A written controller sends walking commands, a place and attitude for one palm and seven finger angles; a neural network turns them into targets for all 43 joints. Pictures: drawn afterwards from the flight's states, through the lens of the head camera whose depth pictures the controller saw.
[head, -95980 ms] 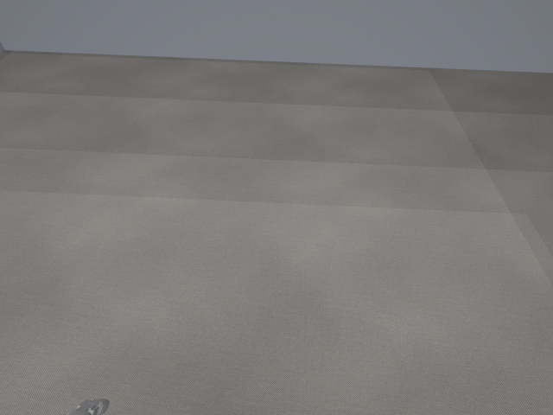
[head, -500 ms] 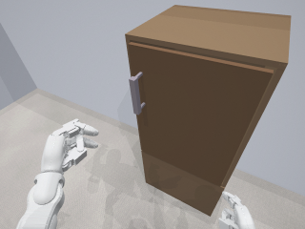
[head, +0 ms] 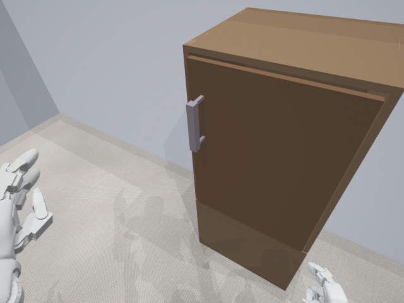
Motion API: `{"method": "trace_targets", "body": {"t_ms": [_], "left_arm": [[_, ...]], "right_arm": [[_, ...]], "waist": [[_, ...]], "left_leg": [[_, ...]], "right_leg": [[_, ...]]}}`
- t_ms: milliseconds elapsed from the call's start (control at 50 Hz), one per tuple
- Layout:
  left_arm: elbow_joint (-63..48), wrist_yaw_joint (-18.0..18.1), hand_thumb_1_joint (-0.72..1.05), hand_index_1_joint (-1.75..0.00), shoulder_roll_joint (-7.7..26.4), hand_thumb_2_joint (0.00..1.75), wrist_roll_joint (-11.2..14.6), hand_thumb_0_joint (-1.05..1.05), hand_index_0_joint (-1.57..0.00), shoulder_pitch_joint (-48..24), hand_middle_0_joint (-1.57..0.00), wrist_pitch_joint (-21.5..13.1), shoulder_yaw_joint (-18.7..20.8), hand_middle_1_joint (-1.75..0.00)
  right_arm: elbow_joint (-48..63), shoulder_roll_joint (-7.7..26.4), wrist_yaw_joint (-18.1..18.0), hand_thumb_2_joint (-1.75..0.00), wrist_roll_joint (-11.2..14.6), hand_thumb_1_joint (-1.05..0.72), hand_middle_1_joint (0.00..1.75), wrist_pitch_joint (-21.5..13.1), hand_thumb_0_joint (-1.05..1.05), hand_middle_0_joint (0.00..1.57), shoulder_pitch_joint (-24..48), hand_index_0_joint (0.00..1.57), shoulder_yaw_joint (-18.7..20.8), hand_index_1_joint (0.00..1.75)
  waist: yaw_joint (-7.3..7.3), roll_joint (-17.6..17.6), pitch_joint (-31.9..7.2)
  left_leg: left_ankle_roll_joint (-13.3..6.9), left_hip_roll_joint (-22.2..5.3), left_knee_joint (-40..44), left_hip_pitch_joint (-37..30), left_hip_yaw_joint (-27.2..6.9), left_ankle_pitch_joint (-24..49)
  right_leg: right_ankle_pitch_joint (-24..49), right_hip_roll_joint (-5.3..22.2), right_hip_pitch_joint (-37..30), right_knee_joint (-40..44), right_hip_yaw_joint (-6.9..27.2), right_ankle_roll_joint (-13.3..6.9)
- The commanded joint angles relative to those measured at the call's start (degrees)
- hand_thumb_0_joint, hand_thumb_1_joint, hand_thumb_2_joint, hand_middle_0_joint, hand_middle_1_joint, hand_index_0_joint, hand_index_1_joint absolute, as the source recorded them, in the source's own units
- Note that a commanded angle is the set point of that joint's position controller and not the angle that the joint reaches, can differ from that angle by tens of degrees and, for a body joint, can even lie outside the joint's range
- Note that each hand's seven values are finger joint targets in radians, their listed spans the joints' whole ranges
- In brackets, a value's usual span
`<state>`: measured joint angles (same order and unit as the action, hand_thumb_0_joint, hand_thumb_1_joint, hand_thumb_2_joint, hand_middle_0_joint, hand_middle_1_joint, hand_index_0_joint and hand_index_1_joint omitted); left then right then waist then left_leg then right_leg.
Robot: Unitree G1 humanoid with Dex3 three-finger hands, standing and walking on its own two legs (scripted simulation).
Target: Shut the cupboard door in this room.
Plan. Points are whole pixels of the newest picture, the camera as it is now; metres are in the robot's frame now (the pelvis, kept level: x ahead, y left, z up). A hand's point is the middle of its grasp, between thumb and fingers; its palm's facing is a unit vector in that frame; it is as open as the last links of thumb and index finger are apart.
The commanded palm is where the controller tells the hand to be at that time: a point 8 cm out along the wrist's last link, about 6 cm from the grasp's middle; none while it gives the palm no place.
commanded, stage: draw the hand back to the body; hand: left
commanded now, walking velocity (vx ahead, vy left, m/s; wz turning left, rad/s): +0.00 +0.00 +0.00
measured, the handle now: (197, 124) +0.55 +0.09 +0.07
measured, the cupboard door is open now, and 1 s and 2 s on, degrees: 0 0 0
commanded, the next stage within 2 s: step back with the hand held close in 0.20 s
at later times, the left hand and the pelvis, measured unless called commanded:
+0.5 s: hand (59, 208) +0.20 +0.26 +0.16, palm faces +0.42 -0.80 -0.42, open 7.4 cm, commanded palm +0.15 +0.29 +0.17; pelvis +0.00 +0.00 +0.00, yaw -2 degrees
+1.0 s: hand (35, 239) +0.15 +0.27 +0.15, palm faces +0.41 -0.79 -0.46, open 7.4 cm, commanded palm +0.09 +0.31 +0.17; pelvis -0.06 +0.01 -0.02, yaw -3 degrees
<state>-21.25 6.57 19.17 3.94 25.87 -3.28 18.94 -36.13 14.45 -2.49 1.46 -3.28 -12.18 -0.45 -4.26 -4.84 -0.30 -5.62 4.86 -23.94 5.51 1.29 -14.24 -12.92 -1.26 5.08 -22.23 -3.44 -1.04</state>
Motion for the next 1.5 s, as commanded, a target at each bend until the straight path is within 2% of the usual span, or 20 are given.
{"method": "trace_targets", "body": {"t_ms": [0,140,300,320,340,380,520,620,700,720,800,880,900,1040,1100,1180,1300,1380,1440,1480], "left_arm": [[-11.9,0.5,0.9,-0.3,12.0,0.9,0.1,0.0,-0.2,-6.7,-0.2,-3.9,6.3,-0.3],[-14.4,0.4,0.9,-0.3,11.6,0.9,0.1,0.0,-0.2,-6.1,-0.2,-4.2,6.6,-0.3],[-12.4,0.0,0.9,-0.3,11.5,0.9,0.5,0.0,-0.2,-4.0,-0.2,-3.7,7.1,-0.3],[-17.7,0.5,0.9,-0.3,18.7,0.9,0.5,0.0,-0.2,-11.7,-0.2,-6.2,14.0,-0.3],[-12.7,0.3,0.9,-0.3,14.5,0.9,0.9,0.0,-0.2,-5.9,-0.2,-6.7,11.1,-0.3],[-10.5,0.0,0.9,-0.3,11.4,0.9,0.7,0.0,-0.2,-2.3,-0.2,-7.2,7.9,-0.3],[-13.9,1.2,0.9,-0.3,14.6,0.9,0.4,0.0,-0.2,0.4,-0.2,-8.1,10.4,-0.3],[-16.0,1.8,0.9,-0.3,15.9,0.9,0.4,0.0,-0.2,3.3,-0.2,-8.3,12.3,-0.3],[-16.9,2.1,0.9,-0.3,16.7,0.9,0.0,0.0,-0.2,4.1,-0.2,-8.8,13.7,-0.3],[-17.3,1.9,0.9,-0.3,15.3,0.9,-0.1,0.0,-0.2,3.8,-0.2,-9.0,12.3,-0.3],[-16.1,2.0,0.9,-0.3,15.7,0.9,-1.0,0.0,-0.2,2.9,-0.2,-9.5,13.5,-0.3],[-14.9,2.1,0.9,-0.3,13.8,0.9,-2.0,0.0,-0.2,0.7,-0.2,-9.9,12.0,-0.3],[-15.5,2.2,0.9,-0.3,15.2,0.9,-2.3,0.0,-0.2,-0.2,-0.2,-10.3,13.3,-0.3],[-18.8,2.4,0.9,-0.3,14.4,0.9,-3.3,0.0,-0.2,-2.4,-0.2,-11.7,12.8,-0.3],[-18.8,2.5,0.9,-0.3,15.5,0.9,-3.5,0.0,-0.2,-2.6,-0.2,-12.2,14.3,-0.3],[-17.9,2.1,0.9,-0.3,13.7,0.9,-3.5,0.0,-0.2,-3.3,-0.2,-12.7,13.2,-0.3],[-17.8,1.8,0.9,-0.3,14.8,0.9,-3.9,0.0,-0.2,-1.7,-0.2,-13.4,14.9,-0.3],[-20.2,2.1,0.9,-0.3,14.6,0.9,-4.1,0.0,-0.2,-2.6,-0.2,-13.8,14.6,-0.3],[-21.3,2.3,0.9,-0.3,15.1,0.9,-3.8,0.0,-0.2,-2.8,-0.2,-14.2,15.4,-0.3],[-21.1,2.2,0.9,-0.3,15.1,0.9,-3.7,0.0,-0.2,-2.9,-0.2,-14.4,16.0,-0.3]], "right_arm": [[9.6,6.0,-0.9,-0.9,-0.3,-0.9,0.3,-3.6,0.0,0.2,8.4,0.2,1.7,0.3],[9.7,5.2,-0.6,-0.9,-0.4,-0.9,0.3,-3.9,0.0,0.2,8.5,0.2,1.4,0.3],[10.0,5.5,-0.4,-0.9,-0.4,-0.9,0.3,-3.3,0.0,0.2,8.2,0.2,1.8,0.3],[12.4,7.1,-0.8,-0.9,0.2,-0.9,0.3,-2.5,0.0,0.2,8.5,0.2,2.6,0.3],[11.1,6.0,-1.2,-0.9,-0.2,-0.9,0.3,-1.9,0.0,0.2,7.1,0.2,2.4,0.3],[11.1,6.2,-1.1,-0.9,-0.2,-0.9,0.3,-0.8,0.0,0.2,6.7,0.2,2.8,0.3],[12.7,6.5,-2.0,-0.9,0.1,-0.9,0.3,1.5,0.0,0.2,6.5,0.2,3.6,0.3],[14.2,6.3,-2.6,-0.9,0.2,-0.9,0.3,2.8,0.0,0.2,6.2,0.2,3.8,0.3],[14.8,7.1,-2.8,-0.9,-0.1,-0.9,0.3,2.7,0.0,0.2,6.2,0.2,4.1,0.3],[15.0,6.7,-2.8,-0.9,0.0,-0.9,0.3,2.6,0.0,0.2,5.6,0.2,3.9,0.3],[14.9,7.4,-3.1,-0.9,-0.5,-0.9,0.3,1.9,0.0,0.2,5.3,0.2,4.2,0.3],[14.9,7.4,-3.0,-0.9,-0.2,-0.9,0.3,1.5,0.0,0.2,4.4,0.2,4.1,0.3],[14.9,7.7,-3.2,-0.9,-0.4,-0.9,0.3,1.3,0.0,0.2,4.7,0.2,4.3,0.3],[14.5,7.4,-2.9,-0.9,-0.8,-0.9,0.3,0.1,0.0,0.2,3.7,0.2,4.0,0.3],[14.1,7.7,-2.9,-0.9,-1.1,-0.9,0.3,-0.3,0.0,0.2,4.0,0.2,4.2,0.3],[13.5,7.3,-2.6,-0.9,-1.4,-0.9,0.3,-0.4,0.0,0.2,3.7,0.2,4.2,0.3],[13.3,7.4,-2.0,-0.9,-1.3,-0.9,0.3,-0.1,0.0,0.2,3.8,0.2,4.8,0.3],[13.5,7.1,-1.8,-0.9,-1.3,-0.9,0.3,0.1,0.0,0.2,4.2,0.2,4.6,0.3],[13.1,6.7,-2.1,-0.9,-1.4,-0.9,0.3,-0.2,0.0,0.2,3.9,0.2,4.5,0.3],[12.8,6.9,-2.2,-0.9,-1.4,-0.9,0.3,-0.5,0.0,0.2,4.1,0.2,4.7,0.3]], "waist": [[0.8,1.5,-1.9],[0.73,-2.2,-2.4],[0.61,1.4,-2.7],[2.82,-0.3,-1.8],[3.17,2.0,-2.4],[3.76,3.9,-3.5],[3.73,3.4,-8.9],[3.77,2.0,-9.9],[3.44,-0.7,-8.2],[3.73,-0.2,-7.5],[3.67,0.1,-5.4],[4.47,2.0,-2.6],[4.26,2.1,-3.0],[4.57,1.3,-3.0],[4.46,0.0,-2.7],[4.56,-0.8,-1.4],[4.55,1.5,-3.4],[4.89,1.3,-2.7],[4.99,1.7,-3.7],[4.86,-1.5,-4.2]], "left_leg": [[5.5,-7.0,6.4,3.4,-7.1,6.3],[6.4,-7.2,5.7,2.6,-6.7,11.4],[6.0,-7.2,5.2,2.7,-5.9,12.7],[3.8,-8.8,3.2,8.9,-7.3,6.0],[3.6,-8.2,1.5,8.2,-7.4,5.1],[3.6,-8.2,-0.6,6.4,-6.8,5.8],[4.4,-10.5,-2.3,8.8,-7.9,17.5],[3.9,-11.9,-2.0,12.5,-8.8,19.5],[2.7,-13.4,1.3,17.9,-11.0,12.5],[2.7,-13.7,2.0,19.3,-11.5,11.0],[0.5,-15.2,5.8,27.6,-13.3,-4.0],[-1.0,-14.9,6.6,35.6,-13.8,-20.8],[-1.3,-14.9,6.9,36.5,-14.2,-22.3],[-1.6,-15.0,6.7,39.7,-15.3,-26.4],[-1.8,-16.0,7.6,40.9,-16.1,-26.4],[-2.3,-18.0,8.5,44.7,-16.5,-26.6],[-1.8,-15.8,3.7,46.0,-14.7,-26.8],[-1.8,-14.9,2.0,47.6,-14.3,-31.6],[-1.7,-16.0,3.8,46.0,-15.5,-29.2],[-2.4,-18.3,6.4,48.0,-16.2,-32.1]], "right_leg": [[4.3,1.2,-0.7,2.4,3.2,-1.1],[7.1,1.1,-1.4,2.0,3.3,-1.3],[8.0,1.0,-1.6,2.5,3.4,-1.2],[11.2,4.6,-0.1,2.3,10.6,-1.7],[11.3,7.0,1.8,2.6,11.7,-2.6],[9.4,8.4,5.7,2.8,12.8,-2.8],[18.2,8.2,4.2,-5.6,11.5,-2.4],[19.1,7.1,2.7,-9.4,11.1,-1.5],[12.8,4.9,2.1,-11.0,10.4,-0.3],[11.5,4.6,1.9,-11.8,10.0,-0.2],[7.3,3.1,-1.1,-13.9,9.7,0.7],[2.4,3.7,-2.2,-14.9,11.3,0.4],[2.0,3.6,-3.0,-14.6,11.4,0.5],[-0.4,3.2,-3.2,-17.2,11.0,0.2],[1.1,2.4,-3.8,-18.7,10.2,0.5],[2.2,1.4,-5.8,-22.1,8.6,0.9],[3.1,3.4,-6.1,-20.3,12.7,-0.4],[-3.9,4.3,-2.8,-19.7,15.3,-1.3],[-1.2,3.1,-2.0,-22.1,12.9,-0.8],[-1.6,1.3,-4.3,-25.5,10.2,0.0]]}}
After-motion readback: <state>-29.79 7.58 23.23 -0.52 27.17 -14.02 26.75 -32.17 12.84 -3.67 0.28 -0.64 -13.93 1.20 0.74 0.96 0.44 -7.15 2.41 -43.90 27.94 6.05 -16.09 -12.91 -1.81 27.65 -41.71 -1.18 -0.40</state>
